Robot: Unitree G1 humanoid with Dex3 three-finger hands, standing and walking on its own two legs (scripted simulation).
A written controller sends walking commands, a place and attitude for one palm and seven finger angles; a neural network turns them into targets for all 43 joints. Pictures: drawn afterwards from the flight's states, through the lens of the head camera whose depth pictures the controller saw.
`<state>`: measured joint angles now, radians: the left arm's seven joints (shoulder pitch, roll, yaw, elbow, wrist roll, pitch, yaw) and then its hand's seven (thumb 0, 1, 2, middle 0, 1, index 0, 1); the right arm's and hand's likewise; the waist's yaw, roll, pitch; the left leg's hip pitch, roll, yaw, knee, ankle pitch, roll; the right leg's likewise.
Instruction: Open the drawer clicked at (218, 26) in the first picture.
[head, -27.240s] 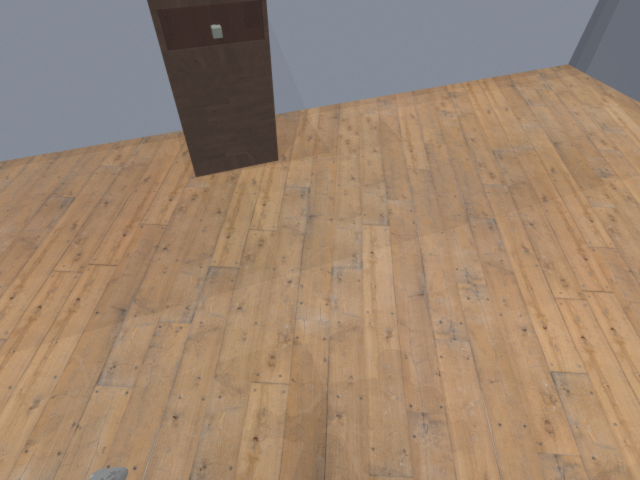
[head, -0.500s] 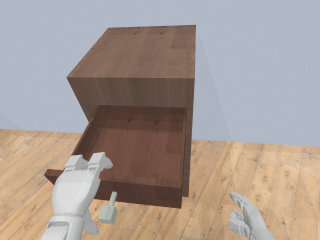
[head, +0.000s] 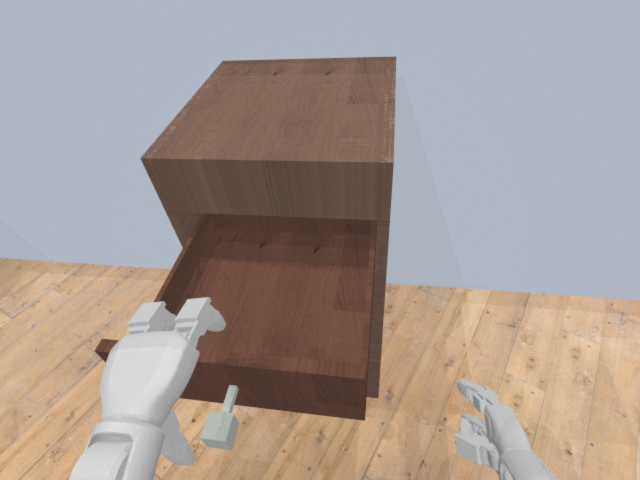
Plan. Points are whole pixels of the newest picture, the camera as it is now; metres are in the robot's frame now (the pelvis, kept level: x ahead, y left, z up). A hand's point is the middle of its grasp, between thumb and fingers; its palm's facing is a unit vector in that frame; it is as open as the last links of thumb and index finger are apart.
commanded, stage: draw the hand back to the body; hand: left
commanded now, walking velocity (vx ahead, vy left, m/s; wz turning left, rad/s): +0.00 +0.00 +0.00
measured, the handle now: (225, 415) +0.21 +0.19 -0.07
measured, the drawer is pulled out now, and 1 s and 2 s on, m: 0.30 0.30 0.30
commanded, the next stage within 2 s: step back with the hand held close in 1.54 s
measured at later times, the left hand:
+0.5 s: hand (133, 375) +0.18 +0.24 +0.10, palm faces +0.11 -0.10 -0.99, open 13.8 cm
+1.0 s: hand (122, 336) +0.19 +0.23 +0.16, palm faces +0.40 -0.83 -0.39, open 11.6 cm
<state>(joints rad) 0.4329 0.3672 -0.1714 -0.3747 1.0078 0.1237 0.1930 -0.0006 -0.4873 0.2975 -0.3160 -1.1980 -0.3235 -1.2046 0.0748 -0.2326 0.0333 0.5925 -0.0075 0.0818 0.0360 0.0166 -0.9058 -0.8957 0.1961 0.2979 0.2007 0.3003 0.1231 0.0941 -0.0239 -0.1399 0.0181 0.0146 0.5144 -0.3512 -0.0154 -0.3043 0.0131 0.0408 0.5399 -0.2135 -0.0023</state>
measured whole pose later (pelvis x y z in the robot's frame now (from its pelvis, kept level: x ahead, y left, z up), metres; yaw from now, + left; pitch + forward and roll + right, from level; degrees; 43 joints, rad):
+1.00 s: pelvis +0.02 +0.00 +0.01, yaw +3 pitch -4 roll -1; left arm 0.51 0.30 0.22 -0.49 -0.01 -0.13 0.11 0.00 0.01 0.51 -0.27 -0.87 -0.28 -0.88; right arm 0.21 -0.20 0.04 0.65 -0.02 -0.22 -0.09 0.02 -0.90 -0.90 0.20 0.30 0.20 0.30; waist 0.06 0.06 0.04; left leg -0.04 0.02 -0.04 0.45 -0.34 -0.02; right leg -0.17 0.01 -0.02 0.45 -0.21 0.00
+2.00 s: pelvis -0.02 +0.01 +0.00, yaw +5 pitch +2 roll +0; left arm 0.66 0.38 0.36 -0.59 -0.02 -0.17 0.14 0.02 0.89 0.89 -0.21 -0.30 -0.22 -0.31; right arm 0.19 -0.22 -0.02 0.54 -0.01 -0.06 -0.10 0.02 -0.90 -0.90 0.20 0.30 0.20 0.30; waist -0.03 -0.02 0.02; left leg -0.27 -0.02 -0.05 0.58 -0.34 0.00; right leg -0.37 -0.04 -0.02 0.54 -0.19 0.02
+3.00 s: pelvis -0.19 -0.04 -0.01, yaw +1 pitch +1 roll -2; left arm 0.55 0.38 0.39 -0.63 -0.06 -0.23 0.12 0.02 0.89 0.90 -0.21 -0.30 -0.21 -0.31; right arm 0.11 -0.15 0.04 0.60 -0.01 -0.19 -0.02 0.01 -0.90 -0.89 0.20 0.30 0.21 0.30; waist 0.02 0.01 0.05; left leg -0.47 0.14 0.05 0.61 -0.16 -0.04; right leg -0.28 0.02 -0.05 0.60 -0.35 0.02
